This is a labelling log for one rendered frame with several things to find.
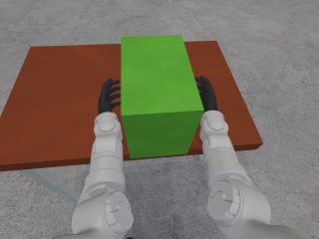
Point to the robot left hand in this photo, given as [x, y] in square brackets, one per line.
[104, 103]

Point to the robot right hand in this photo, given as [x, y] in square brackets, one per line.
[207, 94]

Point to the robot left upper arm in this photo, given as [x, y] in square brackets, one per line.
[105, 216]

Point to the table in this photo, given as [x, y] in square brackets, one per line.
[49, 117]

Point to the robot right forearm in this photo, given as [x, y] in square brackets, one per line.
[219, 155]

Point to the robot left forearm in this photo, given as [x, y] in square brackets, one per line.
[107, 158]

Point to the carton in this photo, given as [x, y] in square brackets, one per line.
[160, 103]

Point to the robot right upper arm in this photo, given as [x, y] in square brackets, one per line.
[241, 212]

